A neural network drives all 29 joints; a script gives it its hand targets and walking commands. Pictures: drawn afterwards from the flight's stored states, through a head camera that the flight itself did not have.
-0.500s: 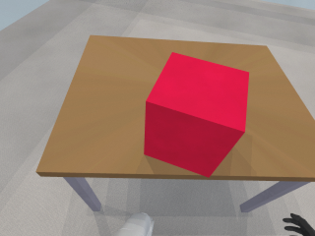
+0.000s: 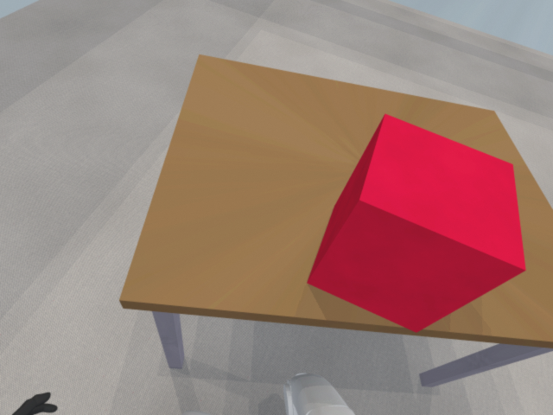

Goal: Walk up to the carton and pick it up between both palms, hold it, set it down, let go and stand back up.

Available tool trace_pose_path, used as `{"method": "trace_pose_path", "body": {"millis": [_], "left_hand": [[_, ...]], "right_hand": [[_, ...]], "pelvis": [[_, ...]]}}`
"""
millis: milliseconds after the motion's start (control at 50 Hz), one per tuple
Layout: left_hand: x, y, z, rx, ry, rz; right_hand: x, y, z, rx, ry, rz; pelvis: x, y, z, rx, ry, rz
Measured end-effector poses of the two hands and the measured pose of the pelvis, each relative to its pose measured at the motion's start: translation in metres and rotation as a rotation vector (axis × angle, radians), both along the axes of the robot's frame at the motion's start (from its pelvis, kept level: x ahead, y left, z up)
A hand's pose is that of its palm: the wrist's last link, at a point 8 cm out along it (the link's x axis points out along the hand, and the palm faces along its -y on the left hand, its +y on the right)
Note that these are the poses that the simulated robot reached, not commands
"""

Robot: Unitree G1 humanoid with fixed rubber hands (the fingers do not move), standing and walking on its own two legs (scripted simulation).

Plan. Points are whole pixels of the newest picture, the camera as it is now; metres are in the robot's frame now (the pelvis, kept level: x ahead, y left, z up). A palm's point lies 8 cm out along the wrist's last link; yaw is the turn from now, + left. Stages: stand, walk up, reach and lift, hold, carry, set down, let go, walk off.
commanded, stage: walk up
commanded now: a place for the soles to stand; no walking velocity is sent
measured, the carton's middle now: (401, 228) +0.41 -0.21 +0.03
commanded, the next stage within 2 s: none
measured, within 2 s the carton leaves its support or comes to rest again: neither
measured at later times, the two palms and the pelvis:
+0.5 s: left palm out of the picture +0.07 +0.16 -0.05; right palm out of the picture +0.00 -0.54 -0.06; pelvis -0.04 -0.18 +0.01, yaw -3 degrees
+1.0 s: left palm out of the picture +0.00 +0.17 -0.05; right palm out of the picture -0.09 -0.52 -0.06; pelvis -0.11 -0.16 +0.01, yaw -2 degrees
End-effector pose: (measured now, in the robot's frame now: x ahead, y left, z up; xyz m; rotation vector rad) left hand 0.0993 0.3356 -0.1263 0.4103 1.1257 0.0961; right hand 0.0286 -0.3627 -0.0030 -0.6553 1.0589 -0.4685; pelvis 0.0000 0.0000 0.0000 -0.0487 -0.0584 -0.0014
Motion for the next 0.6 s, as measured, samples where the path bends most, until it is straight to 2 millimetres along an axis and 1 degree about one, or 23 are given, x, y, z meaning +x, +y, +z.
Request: {"method": "trace_pose_path", "body": {"millis": [80, 160, 220, 280, 320, 340, 380, 440, 480, 520, 560, 600], "left_hand": [[0.000, -0.020, -0.002, 0.001, 0.003, -0.002], [-0.001, -0.045, 0.002, 0.022, 0.003, -0.010], [0.000, -0.070, 0.007, 0.042, 0.009, -0.026], [-0.001, -0.099, 0.012, 0.072, 0.016, -0.045], [-0.006, -0.119, 0.014, 0.094, 0.007, -0.049], [-0.011, -0.128, 0.017, 0.099, 0.000, -0.042], [-0.020, -0.147, 0.027, 0.097, -0.017, -0.017], [-0.025, -0.168, 0.052, 0.103, -0.035, -0.001], [-0.027, -0.176, 0.067, 0.121, -0.045, -0.004], [-0.030, -0.183, 0.077, 0.135, -0.057, -0.003], [-0.032, -0.189, 0.083, 0.146, -0.074, -0.001], [-0.035, -0.194, 0.086, 0.155, -0.089, 0.000]], "right_hand": [[-0.008, -0.020, -0.006, 0.004, 0.011, -0.009], [-0.011, -0.049, -0.017, 0.020, 0.005, -0.006], [-0.017, -0.079, -0.027, 0.031, 0.009, -0.007], [-0.019, -0.116, -0.042, 0.046, 0.012, -0.001], [-0.016, -0.141, -0.056, 0.059, 0.009, 0.009], [-0.015, -0.149, -0.063, 0.072, 0.005, 0.012], [-0.013, -0.156, -0.069, 0.110, 0.002, 0.014], [-0.017, -0.164, -0.065, 0.158, 0.006, 0.015], [-0.027, -0.171, -0.060, 0.182, 0.027, 0.009], [-0.037, -0.180, -0.058, 0.196, 0.051, 0.006], [-0.046, -0.188, -0.059, 0.205, 0.069, 0.004], [-0.050, -0.194, -0.063, 0.213, 0.068, 0.006]], "pelvis": [[0.000, -0.020, -0.004, 0.026, 0.000, 0.000], [-0.003, -0.047, -0.008, 0.057, -0.002, -0.005], [-0.007, -0.073, -0.012, 0.074, 0.007, -0.019], [-0.012, -0.105, -0.018, 0.093, 0.021, -0.039], [-0.017, -0.126, -0.025, 0.092, 0.004, -0.045], [-0.020, -0.135, -0.026, 0.091, -0.010, -0.039], [-0.024, -0.149, -0.020, 0.102, -0.009, -0.032], [-0.030, -0.164, -0.002, 0.109, 0.015, -0.041], [-0.035, -0.173, 0.009, 0.113, 0.028, -0.045], [-0.039, -0.181, 0.015, 0.122, 0.035, -0.044], [-0.042, -0.188, 0.017, 0.131, 0.038, -0.041], [-0.046, -0.193, 0.016, 0.138, 0.035, -0.042]]}}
